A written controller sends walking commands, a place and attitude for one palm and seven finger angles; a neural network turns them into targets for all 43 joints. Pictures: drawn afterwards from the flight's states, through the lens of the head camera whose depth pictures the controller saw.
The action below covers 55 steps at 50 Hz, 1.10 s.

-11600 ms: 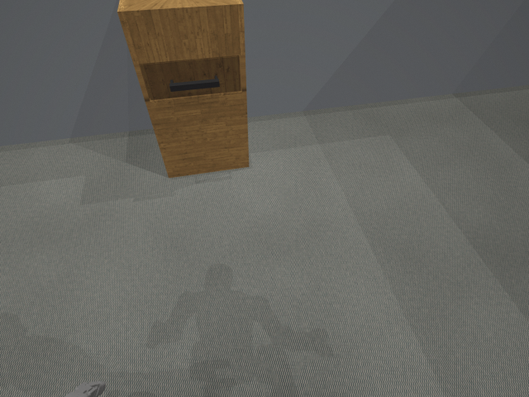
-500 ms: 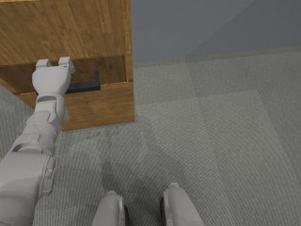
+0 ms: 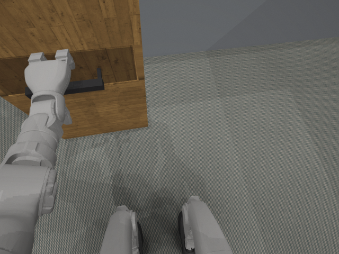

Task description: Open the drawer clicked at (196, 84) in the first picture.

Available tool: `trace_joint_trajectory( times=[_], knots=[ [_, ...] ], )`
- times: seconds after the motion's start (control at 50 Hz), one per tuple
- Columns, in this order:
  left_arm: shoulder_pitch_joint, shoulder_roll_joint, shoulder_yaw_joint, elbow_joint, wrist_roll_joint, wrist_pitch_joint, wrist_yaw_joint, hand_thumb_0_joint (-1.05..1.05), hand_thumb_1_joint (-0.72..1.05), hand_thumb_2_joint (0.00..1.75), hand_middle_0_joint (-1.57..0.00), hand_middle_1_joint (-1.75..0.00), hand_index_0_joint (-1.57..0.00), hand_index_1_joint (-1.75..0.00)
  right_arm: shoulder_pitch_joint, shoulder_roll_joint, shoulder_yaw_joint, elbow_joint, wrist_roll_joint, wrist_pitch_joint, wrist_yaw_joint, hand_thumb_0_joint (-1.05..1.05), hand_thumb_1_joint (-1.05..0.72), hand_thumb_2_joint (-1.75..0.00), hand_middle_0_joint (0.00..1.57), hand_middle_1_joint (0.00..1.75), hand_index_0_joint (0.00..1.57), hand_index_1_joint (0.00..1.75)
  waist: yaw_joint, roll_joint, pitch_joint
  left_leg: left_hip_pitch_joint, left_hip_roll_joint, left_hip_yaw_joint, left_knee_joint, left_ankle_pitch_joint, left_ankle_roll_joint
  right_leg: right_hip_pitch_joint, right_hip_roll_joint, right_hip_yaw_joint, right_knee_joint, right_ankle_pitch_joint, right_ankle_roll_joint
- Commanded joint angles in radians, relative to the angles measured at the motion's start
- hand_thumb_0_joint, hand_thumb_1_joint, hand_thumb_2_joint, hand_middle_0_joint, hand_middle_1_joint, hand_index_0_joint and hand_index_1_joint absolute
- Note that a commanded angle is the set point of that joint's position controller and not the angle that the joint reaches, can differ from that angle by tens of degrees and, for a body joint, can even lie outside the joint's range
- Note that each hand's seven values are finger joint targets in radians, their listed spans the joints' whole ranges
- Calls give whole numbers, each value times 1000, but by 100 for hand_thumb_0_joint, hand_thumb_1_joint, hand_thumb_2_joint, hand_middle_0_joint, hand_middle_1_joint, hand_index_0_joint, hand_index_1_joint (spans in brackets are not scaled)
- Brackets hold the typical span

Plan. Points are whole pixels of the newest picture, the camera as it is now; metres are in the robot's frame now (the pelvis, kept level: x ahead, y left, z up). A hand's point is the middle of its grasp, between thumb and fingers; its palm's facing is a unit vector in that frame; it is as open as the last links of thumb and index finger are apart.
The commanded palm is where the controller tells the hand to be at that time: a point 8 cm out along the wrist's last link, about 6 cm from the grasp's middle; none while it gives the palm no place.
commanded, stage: move the hooked fingers above the handle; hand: left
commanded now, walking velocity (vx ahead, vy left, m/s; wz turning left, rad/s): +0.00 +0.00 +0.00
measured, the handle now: (66, 81) +0.57 +0.23 -0.10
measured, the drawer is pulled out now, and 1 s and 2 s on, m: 0.00 0.00 0.00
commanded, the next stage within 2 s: lower the fingers behind the handle in 1.86 s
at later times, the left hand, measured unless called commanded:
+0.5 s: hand (56, 92) +0.51 +0.24 -0.05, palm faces -0.06 -0.02 -1.00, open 13.8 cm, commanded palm +0.51 +0.21 +0.01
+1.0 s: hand (56, 94) +0.51 +0.23 -0.05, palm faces -0.08 -0.03 -1.00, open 13.8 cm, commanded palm +0.50 +0.21 +0.01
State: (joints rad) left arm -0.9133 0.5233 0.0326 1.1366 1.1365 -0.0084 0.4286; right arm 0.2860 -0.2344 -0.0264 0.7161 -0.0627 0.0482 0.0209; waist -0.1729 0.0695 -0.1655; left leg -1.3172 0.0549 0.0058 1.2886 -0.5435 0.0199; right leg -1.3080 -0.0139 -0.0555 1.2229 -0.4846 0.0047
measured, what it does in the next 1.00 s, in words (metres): stands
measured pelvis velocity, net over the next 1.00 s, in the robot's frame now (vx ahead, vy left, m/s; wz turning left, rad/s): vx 0.00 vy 0.01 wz -0.01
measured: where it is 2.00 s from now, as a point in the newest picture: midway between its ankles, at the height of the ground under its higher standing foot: (162, 249)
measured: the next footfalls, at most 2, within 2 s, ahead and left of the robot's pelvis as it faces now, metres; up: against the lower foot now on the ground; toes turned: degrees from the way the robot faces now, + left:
none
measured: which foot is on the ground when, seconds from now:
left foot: down 0.00-1.00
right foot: down 0.00-1.00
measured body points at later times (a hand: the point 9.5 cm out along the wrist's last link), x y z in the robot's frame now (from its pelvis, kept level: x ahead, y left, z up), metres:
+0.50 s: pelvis +0.00 +0.00 -0.01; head +0.19 +0.02 +0.40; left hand +0.51 +0.23 +0.00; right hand +0.01 -0.27 -0.13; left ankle +0.01 +0.11 -0.61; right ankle +0.03 -0.13 -0.61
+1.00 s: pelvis +0.00 +0.01 +0.00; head +0.18 +0.02 +0.41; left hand +0.50 +0.23 +0.00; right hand +0.00 -0.26 -0.13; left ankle +0.01 +0.11 -0.61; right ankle +0.03 -0.13 -0.61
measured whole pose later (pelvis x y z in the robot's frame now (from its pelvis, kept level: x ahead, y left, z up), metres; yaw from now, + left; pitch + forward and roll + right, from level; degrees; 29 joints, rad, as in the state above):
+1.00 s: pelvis +0.00 +0.01 +0.00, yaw +0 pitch +33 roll -4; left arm -0.86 0.52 0.04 1.09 1.14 -0.05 0.45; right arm 0.30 -0.24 -0.04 0.72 -0.06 0.06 0.03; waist -0.16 0.07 -0.17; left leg -1.33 0.05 0.01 1.31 -0.55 0.03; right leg -1.31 -0.01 -0.05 1.23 -0.49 0.02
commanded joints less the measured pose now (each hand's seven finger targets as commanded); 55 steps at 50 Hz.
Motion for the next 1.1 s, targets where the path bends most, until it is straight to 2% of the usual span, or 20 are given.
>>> trace_joint_trajectory(
  times=[0.0, 0.02, 0.06, 0.1, 0.12, 0.18, 0.24, 0.28, 0.32, 0.38, 0.48, 0.5, 0.52, 0.58, 0.64, 0.82, 0.88, 1.0, 1.06, 1.08],
  knots=[
    [-402, 247, 35, -176, -2, -31, 22, 0, -50, 30, -30, -120, -30, -120, 223, -190, -61, -22, -1, -13, -21, 0, -90, -90, 20, 30, 20, 30, -35, 81, -571, 394, -43, -31, -116, 391, 35, 322, 56, 3, -134, 317, -36],
    [-353, 242, 39, -156, -2, -36, 19, 0, -50, 30, -30, -120, -30, -120, 220, -188, -60, -27, -3, -14, -18, 0, -90, -90, 20, 30, 20, 30, -19, 81, -565, 384, -46, -27, -114, 395, 35, 332, 58, 3, -130, 324, -39],
    [-337, 229, 29, -118, 3, -40, 18, 0, -50, 30, -30, -120, -30, -120, 217, -187, -59, -29, 0, -13, -19, 0, -90, -90, 20, 30, 20, 30, -37, 32, -507, 339, -44, -22, -108, 369, 38, 316, 58, 3, -131, 312, -35],
    [-361, 258, 46, -147, 7, -53, 22, 0, -50, 30, -30, -120, -30, -120, 215, -191, -58, -35, -1, -13, -19, 0, -90, -90, 20, 30, 20, 30, -27, 69, -532, 338, -44, -20, -101, 377, 36, 312, 55, 7, -118, 321, -37],
    [-341, 273, 62, -162, 11, -59, 27, 0, -50, 30, -30, -120, -30, -120, 215, -193, -59, -42, -3, -12, -16, 0, -90, -90, 20, 30, 20, 30, -6, 86, -567, 349, -48, -20, -97, 393, 34, 324, 57, 8, -108, 330, -40],
    [-343, 266, 62, -142, 12, -60, 41, 0, -50, 30, -30, -120, -30, -120, 207, -192, -61, -39, -3, -11, -14, 0, -90, -90, 20, 30, 20, 30, -24, 47, -535, 318, -45, -18, -84, 374, 37, 308, 57, 9, -106, 318, -37],
    [-389, 334, 96, -206, 18, -71, 58, 0, -50, 30, -30, -120, -30, -120, 205, -199, -62, -45, -3, -12, -16, 0, -90, -90, 20, 30, 20, 30, -11, 85, -607, 326, -46, -21, -75, 372, 35, 321, 56, 12, -90, 315, -38],
    [-431, 299, 77, -252, 22, -76, 70, 0, -50, 30, -30, -120, -30, -120, 205, -195, -70, -40, -5, -16, -15, 0, -90, -90, 20, 30, 20, 30, -22, 126, -650, 395, -41, -35, -72, 416, 31, 286, 55, 6, -83, 323, -38],
    [-410, 293, 83, -270, 15, -72, 77, 0, -50, 30, -30, -120, -30, -120, 215, -200, -77, -33, -7, -16, -11, 0, -90, -90, 20, 30, 20, 30, -12, 156, -702, 473, -36, -52, -78, 464, 21, 271, 57, -4, -81, 331, -40],
    [-422, 238, 44, -227, 1, -43, 74, 0, -50, 30, -30, -120, -30, -120, 218, -198, -77, -19, -5, -14, -7, 0, -90, -90, 20, 30, 20, 30, -36, 131, -650, 479, -33, -56, -88, 466, 22, 256, 58, -9, -99, 322, -38],
    [-462, 232, 14, -182, -4, -14, 43, 0, -50, 30, -30, -120, -30, -120, 218, -200, -65, -11, 0, -12, -16, 0, -90, -90, 20, 30, 20, 30, -54, 109, -586, 443, -34, -54, -112, 385, 26, 247, 58, -12, -125, 260, -38],
    [-474, 263, 32, -206, -2, -22, 40, 0, -50, 30, -30, -120, -30, -120, 225, -203, -63, -14, 0, -14, -18, 0, -90, -90, 20, 30, 20, 30, -46, 121, -609, 451, -34, -57, -113, 394, 27, 257, 58, -12, -121, 267, -39],
    [-450, 241, 20, -192, -2, -25, 33, 0, -50, 30, -30, -120, -30, -120, 222, -199, -63, -18, -1, -15, -17, 0, -90, -90, 20, 30, 20, 30, -43, 125, -611, 454, -37, -57, -114, 395, 26, 256, 60, -13, -122, 265, -41],
    [-401, 258, 41, -137, -4, -32, 26, 0, -50, 30, -30, -120, -30, -120, 217, -199, -52, -20, -3, -11, -17, 0, -90, -90, 20, 30, 20, 30, -33, 106, -540, 413, -36, -53, -115, 398, 27, 247, 60, -14, -117, 266, -42],
    [-379, 253, 39, -124, 11, -36, 35, 0, -50, 30, -30, -120, -30, -120, 216, -198, -52, -35, -3, -7, -15, 0, -90, -90, 20, 30, 20, 30, -30, 98, -532, 391, -36, -49, -107, 396, 27, 235, 61, -14, -106, 266, -43],
    [-347, 307, 102, -251, 5, -45, 57, 0, -50, 30, -30, -120, -30, -120, 223, -204, -64, -47, -4, 6, -6, 0, -90, -90, 20, 30, 20, 30, 10, 108, -665, 460, -30, -54, -101, 493, 20, 311, 58, -9, -85, 357, -41],
    [-344, 226, 53, -248, -3, -48, 60, 0, -50, 30, -30, -120, -30, -120, 218, -196, -74, -33, -2, 3, -4, 0, -90, -90, 20, 30, 20, 30, -14, 94, -638, 489, -26, -63, -107, 490, 19, 281, 59, -12, -103, 337, -40],
    [-407, 208, 32, -244, -2, -51, 80, 0, -50, 30, -30, -120, -30, -120, 223, -199, -79, -6, -4, -5, -11, 0, -90, -90, 20, 30, 20, 30, -34, 115, -609, 523, -25, -73, -127, 458, 14, 236, 58, -19, -125, 283, -40],
    [-424, 151, -18, -170, 4, -28, 86, 0, -50, 30, -30, -120, -30, -120, 215, -192, -73, -2, -4, -8, -11, 0, -90, -90, 20, 30, 20, 30, -54, 107, -523, 473, -30, -63, -133, 398, 18, 209, 59, -21, -138, 244, -42],
    [-434, 176, 1, -155, 5, -21, 86, 0, -50, 30, -30, -120, -30, -120, 215, -196, -70, 2, -6, -9, -11, 0, -90, -90, 20, 30, 20, 30, -51, 107, -522, 471, -30, -66, -135, 397, 16, 204, 58, -22, -132, 241, -43]
  ],
)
